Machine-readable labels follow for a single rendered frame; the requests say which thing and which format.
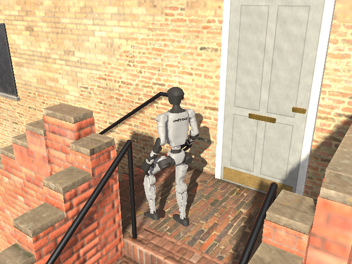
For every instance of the left robot forearm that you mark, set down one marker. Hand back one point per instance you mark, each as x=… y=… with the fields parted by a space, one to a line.
x=154 y=153

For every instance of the robot right foot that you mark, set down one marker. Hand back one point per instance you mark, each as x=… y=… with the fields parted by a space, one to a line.
x=184 y=222

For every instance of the humanoid robot head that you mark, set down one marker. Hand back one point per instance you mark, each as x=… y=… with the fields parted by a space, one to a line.
x=175 y=95

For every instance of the right robot forearm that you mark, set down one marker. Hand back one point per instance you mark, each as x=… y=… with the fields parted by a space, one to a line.
x=191 y=139

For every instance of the left robot upper arm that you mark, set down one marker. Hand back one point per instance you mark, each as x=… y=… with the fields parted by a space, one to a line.
x=161 y=120

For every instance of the left robot hand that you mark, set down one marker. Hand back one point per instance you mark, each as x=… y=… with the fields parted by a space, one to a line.
x=145 y=166

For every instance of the right robot upper arm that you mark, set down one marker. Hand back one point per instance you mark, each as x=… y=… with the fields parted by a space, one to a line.
x=193 y=123

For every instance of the right robot hand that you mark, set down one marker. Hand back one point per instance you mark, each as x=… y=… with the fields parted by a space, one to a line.
x=186 y=145

